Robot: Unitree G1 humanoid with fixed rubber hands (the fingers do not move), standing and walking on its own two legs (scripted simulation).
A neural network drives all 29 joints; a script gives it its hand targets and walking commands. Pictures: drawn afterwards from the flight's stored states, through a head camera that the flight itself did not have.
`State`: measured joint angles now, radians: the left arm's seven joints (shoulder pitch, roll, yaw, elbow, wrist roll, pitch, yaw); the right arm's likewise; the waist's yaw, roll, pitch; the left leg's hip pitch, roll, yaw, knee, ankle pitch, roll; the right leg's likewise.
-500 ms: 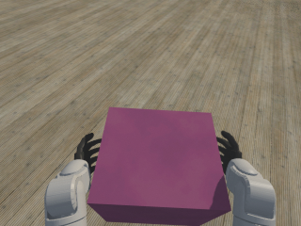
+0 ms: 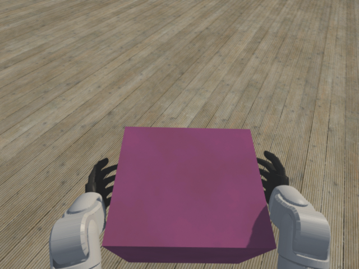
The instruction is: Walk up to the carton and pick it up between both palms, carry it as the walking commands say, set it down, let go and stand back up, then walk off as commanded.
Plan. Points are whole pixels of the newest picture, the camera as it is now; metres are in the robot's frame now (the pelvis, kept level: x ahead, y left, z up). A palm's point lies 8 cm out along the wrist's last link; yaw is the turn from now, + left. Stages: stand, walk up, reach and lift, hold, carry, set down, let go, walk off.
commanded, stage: carry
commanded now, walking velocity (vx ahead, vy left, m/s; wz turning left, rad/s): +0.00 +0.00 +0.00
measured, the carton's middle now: (185, 199) +0.27 +0.00 +0.02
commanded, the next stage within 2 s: none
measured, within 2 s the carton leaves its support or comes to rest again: neither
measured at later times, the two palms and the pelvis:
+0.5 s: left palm (65, 194) +0.25 +0.22 +0.09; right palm (254, 195) +0.24 -0.12 +0.11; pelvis -0.01 +0.06 +0.01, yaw -2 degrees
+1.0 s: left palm (89, 193) +0.25 +0.18 +0.09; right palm (272, 188) +0.26 -0.16 +0.10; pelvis +0.00 +0.01 +0.01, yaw -1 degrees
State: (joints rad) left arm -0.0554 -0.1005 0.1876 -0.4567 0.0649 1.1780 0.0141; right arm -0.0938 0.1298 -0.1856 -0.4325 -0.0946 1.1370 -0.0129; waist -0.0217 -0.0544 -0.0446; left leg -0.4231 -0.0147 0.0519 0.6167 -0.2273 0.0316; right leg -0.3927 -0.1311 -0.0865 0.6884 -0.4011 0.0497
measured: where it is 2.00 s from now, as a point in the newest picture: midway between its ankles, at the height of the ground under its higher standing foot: outside the picture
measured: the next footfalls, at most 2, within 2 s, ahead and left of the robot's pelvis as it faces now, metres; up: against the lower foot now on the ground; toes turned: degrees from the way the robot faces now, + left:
none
